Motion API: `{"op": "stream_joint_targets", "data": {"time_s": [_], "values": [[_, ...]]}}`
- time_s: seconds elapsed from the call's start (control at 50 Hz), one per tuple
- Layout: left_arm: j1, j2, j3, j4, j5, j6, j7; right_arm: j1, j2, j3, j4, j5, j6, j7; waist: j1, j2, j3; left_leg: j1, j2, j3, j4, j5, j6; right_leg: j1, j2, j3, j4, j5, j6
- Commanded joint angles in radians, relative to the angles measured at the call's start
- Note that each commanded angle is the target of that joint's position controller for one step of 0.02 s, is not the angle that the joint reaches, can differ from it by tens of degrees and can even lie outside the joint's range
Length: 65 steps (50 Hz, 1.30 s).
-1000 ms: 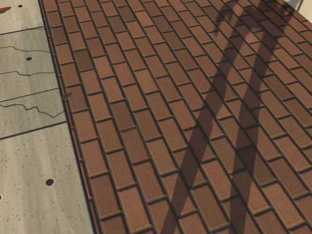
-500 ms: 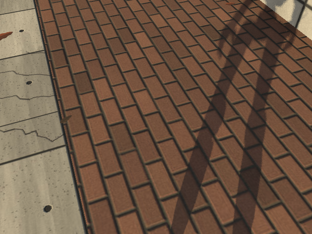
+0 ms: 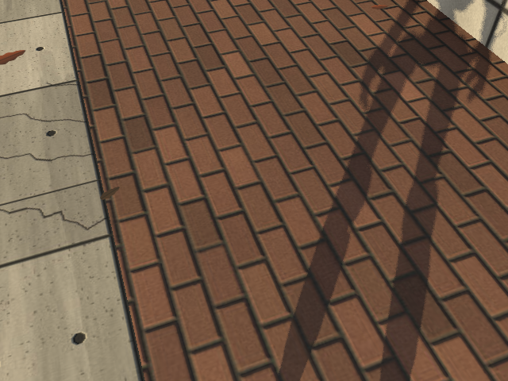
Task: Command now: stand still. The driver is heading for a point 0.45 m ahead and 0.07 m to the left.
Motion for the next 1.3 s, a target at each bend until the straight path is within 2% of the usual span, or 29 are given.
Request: {"op": "stream_joint_targets", "data": {"time_s": [0.02,0.36,0.84,0.86,0.9,0.92,0.94,0.98,1.0,1.02,1.04,1.06,1.08,1.1,1.12,1.14,1.16,1.18,1.2,1.22,1.26,1.3], "values": [[0.055,0.098,0.014,-0.009,0.0,-0.007,0.004,-0.004,-0.103,-0.015,-0.024,0.0,-0.007,-0.004,0.0,-0.012,-0.007,0.117,0.02,-0.015,-0.056,0.146,0.035,-0.146,-0.024,0.014,-0.118,0.146,-0.012],[0.119,0.071,0.0,0.038,-0.002,-0.01,0.006,0.05,-0.083,-0.006,0.008,0.001,-0.007,-0.01,0.001,-0.008,0.012,0.102,0.015,-0.016,-0.067,0.114,0.036,-0.162,-0.018,0.0,-0.128,0.109,-0.012],[0.182,0.046,-0.004,0.053,-0.006,-0.012,0.007,0.102,-0.062,0.002,0.011,0.004,-0.008,-0.014,0.003,-0.008,0.02,0.096,0.012,-0.017,-0.059,0.134,0.039,-0.166,-0.016,-0.009,-0.124,0.121,-0.01],[0.203,0.037,-0.006,0.064,-0.006,-0.011,0.008,0.12,-0.05,0.005,0.021,0.003,-0.007,-0.014,0.004,-0.012,-0.002,0.106,-0.001,-0.004,-0.058,0.029,0.039,-0.158,-0.009,-0.016,-0.133,0.023,-0.015],[0.197,0.071,0.006,0.053,-0.015,-0.006,0.014,0.129,-0.063,-0.002,0.024,0.011,-0.008,-0.015,0.007,-0.046,0.044,0.035,-0.047,0.04,-0.008,-0.294,0.047,-0.197,-0.014,0.012,-0.144,-0.265,-0.057],[0.195,0.086,0.011,0.041,-0.019,-0.008,0.017,0.115,-0.065,-0.004,0.015,0.011,-0.016,-0.013,0.015,-0.059,0.087,-0.032,-0.053,0.043,0.015,-0.388,0.055,-0.219,-0.042,0.056,-0.166,-0.386,-0.086],[0.214,0.102,0.017,0.036,-0.025,-0.014,0.017,0.089,-0.055,-0.002,-0.001,0.012,-0.03,-0.008,0.03,-0.081,0.121,-0.09,-0.05,0.046,0.054,-0.391,0.059,-0.218,-0.09,0.125,-0.202,-0.454,-0.119],[0.241,0.164,0.04,0.032,-0.036,-0.034,0.013,0.045,-0.017,0.005,-0.029,0.019,-0.069,0.011,0.048,-0.186,0.161,-0.203,-0.044,0.093,0.228,-0.214,0.054,-0.153,-0.251,0.34,-0.309,-0.499,-0.204],[0.224,0.173,0.046,0.023,-0.037,-0.041,0.01,0.031,-0.016,0.006,-0.041,0.022,-0.086,0.02,0.045,-0.192,0.185,-0.23,-0.006,0.069,0.277,-0.192,0.068,-0.163,-0.306,0.402,-0.329,-0.467,-0.234],[0.194,0.16,0.044,0.01,-0.035,-0.048,0.006,0.044,-0.013,0.006,-0.046,0.028,-0.101,0.028,0.022,-0.186,0.198,-0.223,0.012,0.062,0.248,-0.209,0.086,-0.165,-0.313,0.397,-0.317,-0.399,-0.233],[0.157,0.144,0.04,-0.004,-0.038,-0.05,0.001,0.086,-0.014,0.004,-0.037,0.035,-0.112,0.034,-0.01,-0.174,0.193,-0.148,0.009,0.074,0.144,-0.217,0.098,-0.18,-0.281,0.336,-0.281,-0.328,-0.206],[0.124,0.133,0.037,-0.016,-0.04,-0.048,-0.005,0.172,-0.021,-0.004,-0.005,0.039,-0.118,0.036,-0.052,-0.152,0.166,0.012,-0.019,0.097,0.025,-0.181,0.101,-0.231,-0.221,0.25,-0.217,-0.255,-0.167],[0.098,0.131,0.036,-0.032,-0.038,-0.052,-0.008,0.278,-0.048,-0.02,0.035,0.033,-0.119,0.036,-0.086,-0.106,0.12,0.173,-0.029,0.069,-0.019,-0.11,0.097,-0.29,-0.153,0.166,-0.1,-0.092,-0.134],[0.064,0.088,0.023,-0.059,-0.035,-0.065,-0.011,0.427,-0.138,-0.05,0.064,0.028,-0.122,0.035,-0.14,0.096,0.053,0.343,0.122,-0.205,-0.154,-0.176,0.163,-0.42,-0.033,0.009,0.234,0.078,-0.07],[0.075,0.031,0.009,-0.094,-0.037,-0.085,-0.007,0.56,-0.235,-0.068,0.077,0.025,-0.129,0.047,-0.16,0.329,-0.042,0.479,0.347,-0.659,-0.336,-0.26,0.303,-0.595,0.064,-0.034,0.562,-0.14,-0.032],[0.055,0.068,0.018,-0.103,-0.054,-0.101,-0.012,0.471,-0.148,-0.036,0.059,0.008,-0.143,0.048,-0.099,0.189,0.001,0.424,0.394,-0.731,-0.353,-0.293,0.315,-0.675,0.008,0.075,0.749,-0.165,-0.055],[0.037,0.077,0.02,-0.107,-0.062,-0.111,-0.023,0.377,-0.101,-0.021,0.025,0.009,-0.149,0.048,-0.065,0.113,0.062,0.365,0.365,-0.596,-0.339,-0.246,0.285,-0.715,-0.042,0.087,0.81,-0.079,-0.083],[0.032,0.077,0.024,-0.102,-0.054,-0.116,-0.028,0.317,-0.081,-0.011,0.001,0.007,-0.15,0.052,-0.042,0.063,0.064,0.331,0.314,-0.463,-0.35,-0.191,0.252,-0.706,-0.083,0.073,0.785,0.016,-0.099],[0.016,0.097,0.036,-0.104,-0.044,-0.119,-0.029,0.293,-0.067,-0.003,-0.011,0.006,-0.145,0.056,-0.029,0.045,0.076,0.31,0.274,-0.357,-0.359,-0.087,0.225,-0.696,-0.11,0.055,0.726,0.082,-0.101],[0.004,0.116,0.049,-0.107,-0.038,-0.115,-0.033,0.303,-0.042,0.007,-0.009,0.003,-0.137,0.054,-0.024,0.056,0.068,0.295,0.23,-0.262,-0.369,0.008,0.199,-0.657,-0.125,0.034,0.676,0.122,-0.096],[-0.014,0.085,0.049,-0.111,-0.036,-0.101,-0.044,0.356,-0.044,0.012,0.0,0.0,-0.124,0.042,-0.024,0.07,0.055,0.293,0.198,-0.168,-0.376,0.147,0.192,-0.64,-0.128,-0.007,0.607,0.157,-0.07],[-0.099,0.055,0.039,-0.147,-0.032,-0.091,-0.047,0.375,-0.082,0.008,-0.006,-0.003,-0.116,0.027,-0.031,0.054,0.073,0.269,0.201,-0.131,-0.397,0.203,0.206,-0.662,-0.128,-0.028,0.494,0.199,-0.038]]}}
